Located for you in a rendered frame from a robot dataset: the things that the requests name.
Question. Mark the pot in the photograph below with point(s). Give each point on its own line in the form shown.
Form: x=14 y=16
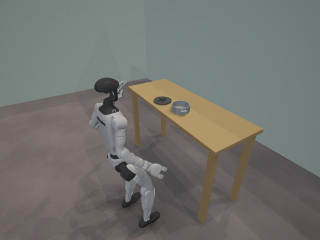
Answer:
x=180 y=107

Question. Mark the table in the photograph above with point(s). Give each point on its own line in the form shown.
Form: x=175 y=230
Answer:
x=213 y=127

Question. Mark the left robot upper arm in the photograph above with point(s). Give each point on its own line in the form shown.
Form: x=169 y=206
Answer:
x=94 y=121

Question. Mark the left robot hand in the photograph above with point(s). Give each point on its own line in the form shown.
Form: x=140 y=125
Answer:
x=119 y=94

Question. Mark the left robot shin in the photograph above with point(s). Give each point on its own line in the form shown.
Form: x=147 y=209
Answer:
x=129 y=186

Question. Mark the right robot forearm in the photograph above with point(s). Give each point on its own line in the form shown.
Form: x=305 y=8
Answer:
x=130 y=158

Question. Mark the right robot upper arm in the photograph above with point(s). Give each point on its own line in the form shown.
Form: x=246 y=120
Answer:
x=120 y=125

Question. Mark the right robot hand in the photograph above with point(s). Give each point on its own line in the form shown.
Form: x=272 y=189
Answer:
x=156 y=169

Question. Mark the lid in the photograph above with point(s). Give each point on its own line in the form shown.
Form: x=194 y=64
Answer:
x=158 y=101

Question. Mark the humanoid robot head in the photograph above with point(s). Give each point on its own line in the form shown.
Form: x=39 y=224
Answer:
x=108 y=85

